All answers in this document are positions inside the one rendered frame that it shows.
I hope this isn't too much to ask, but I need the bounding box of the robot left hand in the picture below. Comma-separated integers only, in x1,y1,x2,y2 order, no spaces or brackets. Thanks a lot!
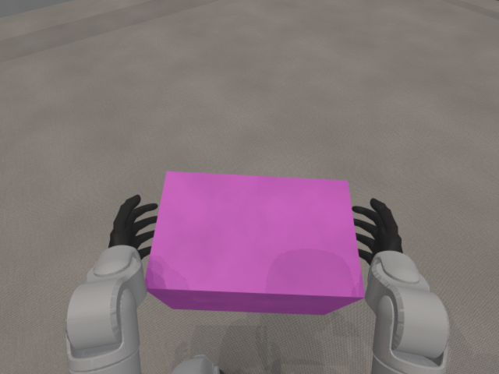
108,195,157,260

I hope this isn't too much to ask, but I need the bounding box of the carton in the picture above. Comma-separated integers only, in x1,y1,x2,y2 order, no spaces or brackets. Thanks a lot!
145,171,365,315

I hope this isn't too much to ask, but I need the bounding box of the right robot forearm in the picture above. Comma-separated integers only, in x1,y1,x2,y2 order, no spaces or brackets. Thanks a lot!
365,251,450,374

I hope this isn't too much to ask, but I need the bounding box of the robot right hand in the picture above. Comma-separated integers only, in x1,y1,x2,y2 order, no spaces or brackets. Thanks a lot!
352,198,403,265

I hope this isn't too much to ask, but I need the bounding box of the robot left shin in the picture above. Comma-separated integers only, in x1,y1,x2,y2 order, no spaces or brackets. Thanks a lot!
193,355,212,363

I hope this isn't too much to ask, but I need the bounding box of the left robot forearm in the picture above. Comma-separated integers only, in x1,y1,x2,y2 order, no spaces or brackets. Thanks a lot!
64,245,147,374

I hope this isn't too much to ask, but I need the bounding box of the robot left thigh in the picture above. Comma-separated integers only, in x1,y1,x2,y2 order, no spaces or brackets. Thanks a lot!
171,358,220,374

